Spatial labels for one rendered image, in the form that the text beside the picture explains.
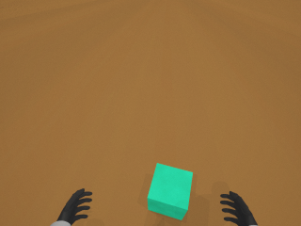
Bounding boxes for left robot hand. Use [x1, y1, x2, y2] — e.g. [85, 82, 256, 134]
[57, 188, 92, 226]

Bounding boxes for carton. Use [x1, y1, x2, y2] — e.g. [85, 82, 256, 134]
[147, 163, 193, 220]

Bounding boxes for right robot hand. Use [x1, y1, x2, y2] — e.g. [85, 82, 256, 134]
[220, 191, 258, 226]

